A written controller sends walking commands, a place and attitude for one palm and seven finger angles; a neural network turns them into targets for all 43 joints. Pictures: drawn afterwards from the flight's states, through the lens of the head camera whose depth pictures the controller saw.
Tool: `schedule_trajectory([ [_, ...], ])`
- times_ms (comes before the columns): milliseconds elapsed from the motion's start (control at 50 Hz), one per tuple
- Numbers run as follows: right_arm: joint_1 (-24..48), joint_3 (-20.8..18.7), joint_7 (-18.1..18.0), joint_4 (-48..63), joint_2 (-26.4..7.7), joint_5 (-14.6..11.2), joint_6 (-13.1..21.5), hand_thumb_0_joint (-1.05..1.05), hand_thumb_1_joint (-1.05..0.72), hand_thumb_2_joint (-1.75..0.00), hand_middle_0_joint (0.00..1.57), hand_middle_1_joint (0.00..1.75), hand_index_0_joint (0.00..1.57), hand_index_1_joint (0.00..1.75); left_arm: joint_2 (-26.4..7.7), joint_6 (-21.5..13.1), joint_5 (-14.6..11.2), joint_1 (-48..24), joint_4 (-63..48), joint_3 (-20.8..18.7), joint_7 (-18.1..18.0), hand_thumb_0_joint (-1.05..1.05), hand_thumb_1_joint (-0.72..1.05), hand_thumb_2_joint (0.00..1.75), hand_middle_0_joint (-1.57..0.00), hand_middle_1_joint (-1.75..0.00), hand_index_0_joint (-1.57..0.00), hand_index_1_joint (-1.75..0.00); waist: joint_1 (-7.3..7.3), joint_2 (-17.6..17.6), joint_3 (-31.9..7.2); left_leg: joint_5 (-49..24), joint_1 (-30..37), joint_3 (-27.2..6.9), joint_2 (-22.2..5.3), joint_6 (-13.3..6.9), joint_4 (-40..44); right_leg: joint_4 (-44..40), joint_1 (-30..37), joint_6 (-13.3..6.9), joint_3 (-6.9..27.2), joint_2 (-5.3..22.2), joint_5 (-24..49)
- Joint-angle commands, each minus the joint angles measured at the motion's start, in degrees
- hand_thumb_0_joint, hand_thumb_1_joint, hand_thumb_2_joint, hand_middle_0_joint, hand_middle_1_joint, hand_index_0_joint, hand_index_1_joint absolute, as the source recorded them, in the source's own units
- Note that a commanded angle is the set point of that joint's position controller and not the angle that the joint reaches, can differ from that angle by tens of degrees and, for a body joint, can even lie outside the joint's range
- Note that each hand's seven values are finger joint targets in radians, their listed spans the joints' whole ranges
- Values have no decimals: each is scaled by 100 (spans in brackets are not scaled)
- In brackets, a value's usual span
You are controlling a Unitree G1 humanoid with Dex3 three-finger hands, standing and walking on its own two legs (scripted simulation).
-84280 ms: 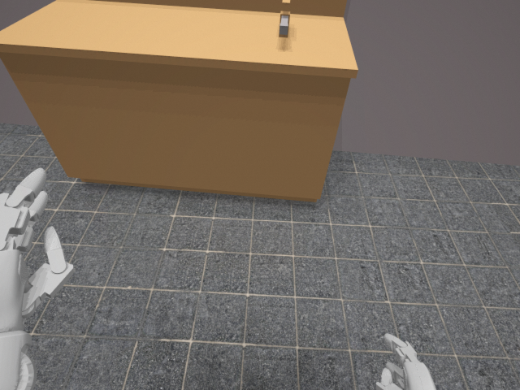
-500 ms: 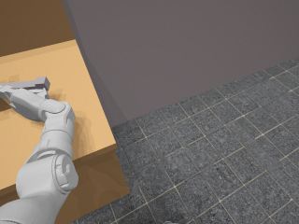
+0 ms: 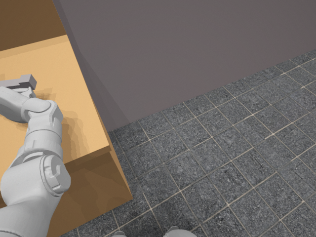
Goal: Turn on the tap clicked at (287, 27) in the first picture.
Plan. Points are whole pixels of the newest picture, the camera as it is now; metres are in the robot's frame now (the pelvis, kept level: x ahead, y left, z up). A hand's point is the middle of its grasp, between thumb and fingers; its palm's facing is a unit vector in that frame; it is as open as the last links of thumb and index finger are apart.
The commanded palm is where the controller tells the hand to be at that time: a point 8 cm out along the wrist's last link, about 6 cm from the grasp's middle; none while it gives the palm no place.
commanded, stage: push the lever round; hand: left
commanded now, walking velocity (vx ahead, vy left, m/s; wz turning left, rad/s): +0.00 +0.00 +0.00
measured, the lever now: (28, 82) +0.50 +0.29 +0.13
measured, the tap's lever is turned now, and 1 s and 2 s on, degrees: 74 86 79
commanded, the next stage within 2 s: lift the hand up off the lever in 0.18 s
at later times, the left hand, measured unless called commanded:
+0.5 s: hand (26, 82) +0.51 +0.30 +0.12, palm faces +0.86 -0.50 -0.13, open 8.2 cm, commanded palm +0.46 +0.32 +0.13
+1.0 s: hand (25, 81) +0.51 +0.30 +0.12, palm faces +0.83 -0.55 -0.06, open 8.4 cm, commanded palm +0.45 +0.31 +0.15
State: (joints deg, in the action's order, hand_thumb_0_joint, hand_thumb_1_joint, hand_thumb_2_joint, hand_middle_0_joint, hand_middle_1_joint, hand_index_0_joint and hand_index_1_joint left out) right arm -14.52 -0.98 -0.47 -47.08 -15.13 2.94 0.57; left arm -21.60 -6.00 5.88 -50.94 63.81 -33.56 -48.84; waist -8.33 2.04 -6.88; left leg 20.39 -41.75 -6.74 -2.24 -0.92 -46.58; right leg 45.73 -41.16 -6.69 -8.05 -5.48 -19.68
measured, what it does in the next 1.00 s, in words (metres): shifts its weight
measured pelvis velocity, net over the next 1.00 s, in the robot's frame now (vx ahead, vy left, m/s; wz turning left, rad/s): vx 0.05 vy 0.08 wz -0.04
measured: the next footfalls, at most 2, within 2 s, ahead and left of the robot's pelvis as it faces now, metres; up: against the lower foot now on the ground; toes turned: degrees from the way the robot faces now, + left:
none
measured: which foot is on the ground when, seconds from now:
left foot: down 0.00-1.00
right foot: down 0.00-1.00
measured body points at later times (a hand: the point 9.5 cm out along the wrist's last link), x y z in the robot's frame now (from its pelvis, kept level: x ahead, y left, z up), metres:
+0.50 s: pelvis +0.01 +0.02 +0.00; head +0.09 +0.01 +0.44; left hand +0.46 +0.32 +0.13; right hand +0.00 -0.25 -0.13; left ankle +0.04 +0.19 -0.69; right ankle +0.03 -0.01 -0.69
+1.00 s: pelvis +0.05 +0.08 +0.02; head +0.08 +0.07 +0.47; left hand +0.46 +0.32 +0.13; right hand +0.09 -0.18 -0.11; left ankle +0.04 +0.20 -0.69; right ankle +0.03 -0.01 -0.69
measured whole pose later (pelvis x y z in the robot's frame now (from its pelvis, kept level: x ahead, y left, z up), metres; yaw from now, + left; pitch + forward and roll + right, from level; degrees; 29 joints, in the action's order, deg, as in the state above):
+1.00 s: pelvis +0.05 +0.08 +0.02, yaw -2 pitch +11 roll -1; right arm -17.3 -2.2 3.0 -45.9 -12.7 5.8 2.3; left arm -9.7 -5.8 5.9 -43.3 52.0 -30.6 -48.8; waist -6.7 2.2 -7.3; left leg 21.6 -31.0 -3.0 0.3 0.1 -41.8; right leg 39.1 -30.0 -3.1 -3.4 -3.1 -20.1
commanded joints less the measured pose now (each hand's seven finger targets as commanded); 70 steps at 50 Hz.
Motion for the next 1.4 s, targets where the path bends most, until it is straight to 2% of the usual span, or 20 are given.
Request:
schedule_trajectory([
  [0, -323, -243, -51, 431, -841, -23, 141, 0, -90, -90, 20, 30, 20, 30, -2667, -297, 322, -3045, -1491, 206, 429, 0, 90, 90, -15, -15, -15, -15, -26, -140, -2061, 169, -978, 216, 123, 9, -16, -1327, 2873, 1151, 2429, 1377, 775],
  [120, -351, -232, -40, 415, -858, -46, 176, 0, -90, -90, 20, 30, 20, 30, -2739, -282, 216, -3093, -1450, 195, 505, 0, 90, 90, -15, -15, -15, -15, -28, -87, -2058, 273, -1054, 217, 96, 24, -93, -1381, 2732, 1151, 2514, 1395, 328],
  [160, -417, -232, -10, 377, -876, -25, 188, 0, -90, -90, 20, 30, 20, 30, -2761, -258, 157, -2985, -1216, 83, 491, 0, 90, 90, -15, -15, -15, -15, -22, -191, -2093, 292, -1202, 184, 87, 51, -167, -1333, 2800, 1184, 2564, 1449, 542],
  [220, -571, -237, 51, 359, -892, 8, 210, 0, -90, -90, 20, 30, 20, 30, -2790, -235, 207, -3092, -1079, 45, 462, 0, 90, 90, -15, -15, -15, -15, -43, 25, -2228, 191, -1141, 207, 117, 26, -149, -1197, 2726, 1126, 2357, 1353, 837],
  [260, -648, -240, 76, 347, -910, 29, 217, 0, -90, -90, 20, 30, 20, 30, -2845, -218, 245, -3145, -966, 29, 452, 0, 90, 90, -15, -15, -15, -15, -65, -119, -2279, 227, -1279, 193, 114, 31, -220, -1197, 2788, 1162, 2447, 1407, 930],
  [360, -872, -254, 142, 388, -853, 61, 262, 0, -90, -90, 20, 30, 20, 30, -2516, -308, 317, -3345, -1113, 157, 428, 0, 90, 90, -15, -15, -15, -15, -78, 213, -2407, 11, -728, 264, 185, -52, -32, -1152, 2559, 1051, 2013, 1139, 1136],
  [400, -968, -272, 161, 413, -871, 87, 270, 0, -90, -90, 20, 30, 20, 30, -2660, -377, 324, -3234, -1206, -78, 381, 0, 90, 90, -15, -15, -15, -15, -13, 186, -2563, -142, -574, 273, 210, -83, 51, -1090, 2673, 1003, 1838, 1034, 1387],
  [460, -1004, -270, 177, 444, -828, 100, 310, 0, -90, -90, 20, 30, 20, 30, -2299, -475, 329, -3256, -1385, 93, 345, 0, 90, 90, -15, -15, -15, -15, -74, 228, -2397, -238, -154, 355, 246, -142, 227, -1154, 2458, 952, 1562, 851, 1249],
  [540, -1002, -276, 165, 466, -812, 136, 318, 0, -90, -90, 20, 30, 20, 30, -2147, -553, 313, -3138, -1440, 61, 280, 0, 90, 90, -15, -15, -15, -15, -76, 109, -2197, -311, 172, 393, 274, -178, 418, -1209, 2343, 893, 1306, 715, 1125],
  [660, -893, -301, 191, 516, -726, 197, 329, 0, -90, -90, 20, 30, 20, 30, -1732, -686, 334, -2890, -1920, 145, 176, 0, 90, 90, -15, -15, -15, -15, 36, 318, -2114, -705, 892, 467, 296, -196, 679, -1178, 2331, 767, 940, 554, 1455],
  [780, -713, -336, 223, 555, -689, 235, 345, 0, -90, -90, 20, 30, 20, 30, -1327, -666, 315, -2673, -2263, 251, 70, 0, 90, 90, -15, -15, -15, -15, 131, 128, -1961, -946, 1245, 493, 309, -186, 835, -1187, 2335, 679, 733, 475, 1456],
  [800, -647, -338, 225, 555, -683, 237, 341, 0, -90, -90, 20, 30, 20, 30, -1238, -672, 314, -2740, -2410, 301, 62, 0, 90, 90, -15, -15, -15, -15, 147, 318, -1976, -1052, 1433, 467, 287, -158, 879, -1148, 2269, 638, 662, 458, 1421],
  [1000, -377, -400, 340, 599, -617, 285, 285, 0, -90, -90, 20, 30, 20, 30, -264, -332, 208, -2459, -3435, 834, -3, 0, 90, 90, -15, -15, -15, -15, 305, 496, -2104, -2560, 2426, 337, 223, 76, 872, -961, 2146, 509, 376, 372, 2028],
  [1060, -366, -438, 356, 626, -596, 273, 241, 0, -90, -90, 20, 30, 20, 30, -328, -182, 163, -2101, -3757, 721, -17, 0, 90, 90, -15, -15, -15, -15, 458, 446, -2367, -3177, 2607, 360, 204, 165, 818, -921, 2395, 499, 375, 365, 2393],
  [1080, -324, -433, 367, 648, -574, 269, 238, 0, -90, -90, 20, 30, 20, 30, -128, -127, 127, -2084, -3951, 876, -6, 0, 90, 90, -15, -15, -15, -15, 452, 409, -2377, -3374, 2686, 377, 201, 181, 795, -940, 2443, 508, 372, 365, 2526],
  [1120, -278, -441, 374, 668, -540, 253, 212, 0, -90, -90, 20, 30, 20, 30, -122, -13, 83, -1800, -4219, 820, 19, 0, 90, 90, -15, -15, -15, -15, 549, 505, -2454, -3773, 2813, 374, 178, 241, 775, -922, 2553, 501, 371, 371, 2695],
  [1160, -220, -434, 363, 690, -524, 242, 169, 0, -90, -90, 20, 30, 20, 30, -111, 125, 64, -1725, -4351, 820, 21, 0, 90, 90, -15, -15, -15, -15, 577, 272, -2343, -3725, 2674, 403, 193, 233, 802, -956, 2733, 509, 380, 392, 2845],
  [1240, -39, -415, 322, 680, -473, 230, 160, 0, -90, -90, 20, 30, 20, 30, -3, 337, 80, -1793, -4644, 939, 8, 0, 90, 90, -15, -15, -15, -15, 580, 395, -2213, -3560, 2714, 398, 191, 255, 888, -1012, 2749, 498, 368, 408, 2738],
  [1300, 59, -403, 296, 699, -444, 240, 187, 0, -90, -90, 20, 30, 20, 30, 58, 402, 80, -1932, -5058, 1023, -5, 0, 90, 90, -15, -15, -15, -15, 601, 510, -2377, -3555, 2859, 401, 207, 282, 884, -1034, 2817, 497, 369, 416, 2747],
  [1380, 185, -377, 273, 666, -415, 235, 211, 0, -90, -90, 20, 30, 20, 30, 249, 597, 155, -1868, -4937, 1231, -1, 0, 90, 90, -15, -15, -15, -15, 547, 397, -2174, -3247, 2736, 457, 237, 232, 900, -1075, 2786, 502, 390, 436, 2723],
])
